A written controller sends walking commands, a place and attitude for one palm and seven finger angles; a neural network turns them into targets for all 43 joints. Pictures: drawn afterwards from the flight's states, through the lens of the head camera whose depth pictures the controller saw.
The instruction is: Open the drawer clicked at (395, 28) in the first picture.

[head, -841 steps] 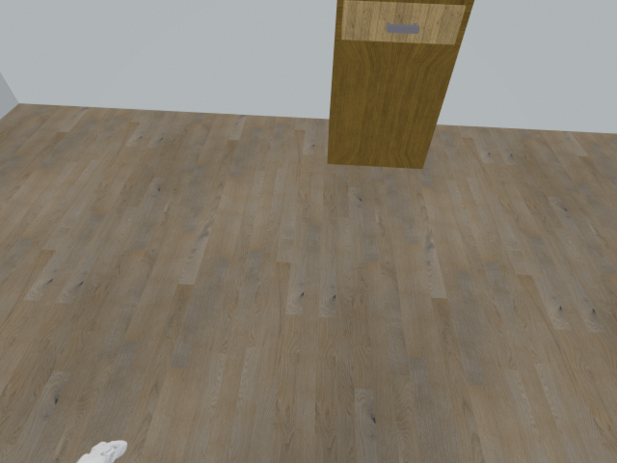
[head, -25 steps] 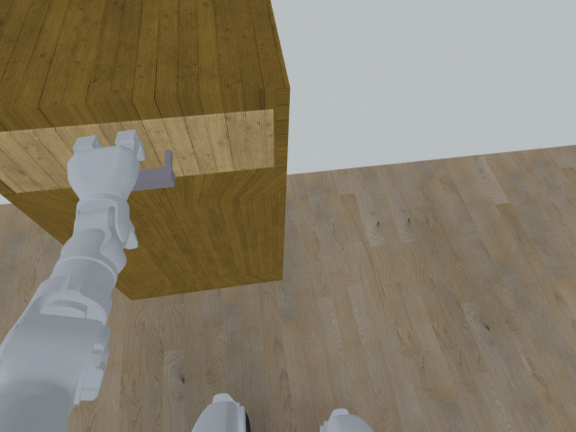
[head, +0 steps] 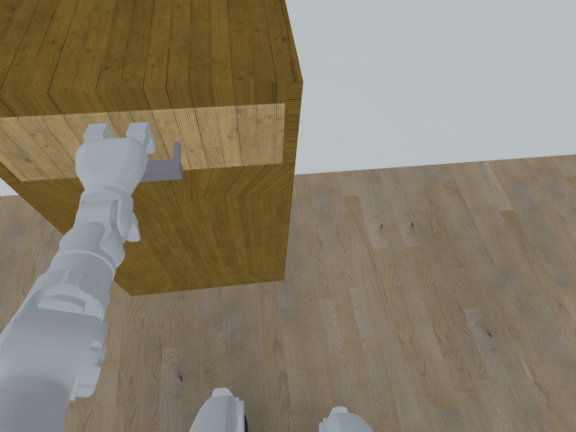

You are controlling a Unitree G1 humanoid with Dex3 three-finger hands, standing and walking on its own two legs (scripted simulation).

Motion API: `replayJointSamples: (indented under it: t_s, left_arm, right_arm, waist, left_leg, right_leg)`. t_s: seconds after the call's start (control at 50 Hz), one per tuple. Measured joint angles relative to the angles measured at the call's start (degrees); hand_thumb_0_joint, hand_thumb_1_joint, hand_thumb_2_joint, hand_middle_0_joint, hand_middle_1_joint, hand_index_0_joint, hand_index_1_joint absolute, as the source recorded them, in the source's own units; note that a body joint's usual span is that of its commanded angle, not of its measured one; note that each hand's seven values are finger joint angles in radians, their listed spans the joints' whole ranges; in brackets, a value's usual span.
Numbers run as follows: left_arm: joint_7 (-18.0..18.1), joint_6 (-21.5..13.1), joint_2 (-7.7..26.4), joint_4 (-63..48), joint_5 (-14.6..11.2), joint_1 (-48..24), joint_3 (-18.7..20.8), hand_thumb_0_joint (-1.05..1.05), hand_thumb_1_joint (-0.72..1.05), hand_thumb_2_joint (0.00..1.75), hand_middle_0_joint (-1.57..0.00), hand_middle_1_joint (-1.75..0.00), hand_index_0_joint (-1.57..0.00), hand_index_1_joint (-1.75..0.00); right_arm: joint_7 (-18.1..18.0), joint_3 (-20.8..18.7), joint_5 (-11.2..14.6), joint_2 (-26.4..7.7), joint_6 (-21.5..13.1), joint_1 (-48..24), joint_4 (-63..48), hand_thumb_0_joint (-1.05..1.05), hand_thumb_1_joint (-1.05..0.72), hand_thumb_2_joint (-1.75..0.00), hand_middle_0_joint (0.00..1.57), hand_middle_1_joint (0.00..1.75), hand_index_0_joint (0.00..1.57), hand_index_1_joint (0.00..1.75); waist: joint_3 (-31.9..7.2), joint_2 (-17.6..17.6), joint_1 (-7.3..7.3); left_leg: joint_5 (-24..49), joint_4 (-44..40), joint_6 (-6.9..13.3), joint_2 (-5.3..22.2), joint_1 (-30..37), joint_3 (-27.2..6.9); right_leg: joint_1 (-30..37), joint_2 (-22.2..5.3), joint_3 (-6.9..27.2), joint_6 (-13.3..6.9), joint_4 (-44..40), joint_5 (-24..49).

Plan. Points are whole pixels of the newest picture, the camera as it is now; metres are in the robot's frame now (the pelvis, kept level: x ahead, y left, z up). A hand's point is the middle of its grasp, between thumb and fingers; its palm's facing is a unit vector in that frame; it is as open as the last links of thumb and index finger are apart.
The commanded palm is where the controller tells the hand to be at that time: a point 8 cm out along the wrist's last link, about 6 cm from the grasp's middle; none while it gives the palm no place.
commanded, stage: lower the fingers behind the handle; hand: left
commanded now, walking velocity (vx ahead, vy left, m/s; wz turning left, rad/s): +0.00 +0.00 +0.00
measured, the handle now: (143, 161) +0.52 +0.23 +0.01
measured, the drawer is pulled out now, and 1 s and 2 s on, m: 0.00 0.00 0.00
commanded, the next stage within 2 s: lift the fingers back up to retry in 0.54 s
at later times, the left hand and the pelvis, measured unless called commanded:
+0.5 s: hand (127, 184) +0.47 +0.24 +0.01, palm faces -0.01 +0.01 -1.00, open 13.8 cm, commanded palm +0.46 +0.22 +0.04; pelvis -0.03 +0.00 -0.02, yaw -1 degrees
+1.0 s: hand (128, 181) +0.47 +0.23 +0.02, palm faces -0.06 -0.05 -1.00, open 13.8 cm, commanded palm +0.46 +0.22 +0.09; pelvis -0.02 +0.01 +0.00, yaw -1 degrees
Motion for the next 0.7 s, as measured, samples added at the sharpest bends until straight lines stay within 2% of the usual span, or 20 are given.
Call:
replayJointSamples:
  t_s: [0.16,0.32,0.46,0.6,0.7]
  left_arm:
    - [-1.78,3.41,0.41,2.92,-0.57,-3.61,-0.86,0.00,-0.49,0.30,-0.28,-1.35,-0.32,-1.20]
    - [-4.18,2.02,1.74,2.48,-1.31,-4.28,-0.33,0.00,-0.49,0.30,-0.25,-1.35,-0.32,-1.20]
    - [-3.52,1.34,2.20,1.56,-1.06,-4.90,-0.41,0.00,-0.49,0.30,-0.24,-1.35,-0.32,-1.20]
    - [-2.97,2.61,2.42,2.51,-0.86,-6.56,-1.20,0.00,-0.49,0.30,-0.25,-1.36,-0.32,-1.20]
    - [-3.90,3.54,2.53,2.71,-1.41,-7.21,-1.15,0.00,-0.49,0.30,-0.26,-1.36,-0.32,-1.20]
  right_arm:
    - [-0.10,1.30,0.13,0.38,-0.02,-0.86,-1.38,0.00,-0.90,-0.90,0.20,0.30,0.20,0.30]
    - [-0.73,1.83,0.29,0.13,-0.20,0.57,-1.84,0.00,-0.90,-0.90,0.20,0.30,0.20,0.30]
    - [-0.84,1.64,0.41,-0.02,-0.76,1.45,-1.42,0.01,-0.90,-0.90,0.20,0.30,0.20,0.30]
    - [-0.90,1.93,0.64,-0.10,-1.24,1.15,-1.20,0.01,-0.90,-0.90,0.20,0.30,0.20,0.30]
    - [-0.94,2.05,0.64,-0.11,-1.49,0.95,-1.42,0.01,-0.90,-0.90,0.20,0.30,0.20,0.30]
  waist:
    - [-0.03,0.12,-1.15]
    - [0.15,0.36,-1.44]
    - [0.42,0.32,-1.32]
    - [0.80,0.28,-1.86]
    - [1.04,0.37,-2.18]
  left_leg:
    - [0.49,0.98,0.16,0.04,-1.77,0.06]
    - [0.32,2.73,0.40,0.11,-3.32,0.23]
    - [0.44,4.11,0.55,0.04,-5.30,0.14]
    - [0.87,4.51,0.68,-0.03,-6.36,0.05]
    - [1.24,4.19,0.78,-0.01,-6.35,0.17]
  right_leg:
    - [-1.99,0.03,0.14,0.15,1.41,0.28]
    - [-3.71,0.06,0.40,0.36,3.47,-0.01]
    - [-5.71,0.01,0.38,0.48,5.08,-0.11]
    - [-6.76,-0.02,0.33,0.62,5.59,0.23]
    - [-6.83,-0.01,0.46,0.71,5.29,0.65]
